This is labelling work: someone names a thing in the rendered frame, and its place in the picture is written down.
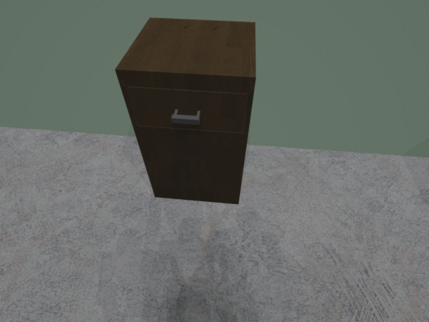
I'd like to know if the handle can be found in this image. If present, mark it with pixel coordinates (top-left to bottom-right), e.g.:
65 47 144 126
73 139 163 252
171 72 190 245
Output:
171 109 200 125

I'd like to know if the drawer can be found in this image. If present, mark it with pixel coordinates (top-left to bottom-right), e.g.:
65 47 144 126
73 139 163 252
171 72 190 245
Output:
127 86 247 132

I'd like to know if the cabinet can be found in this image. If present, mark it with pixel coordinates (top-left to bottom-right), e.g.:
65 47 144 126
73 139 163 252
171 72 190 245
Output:
115 17 256 204

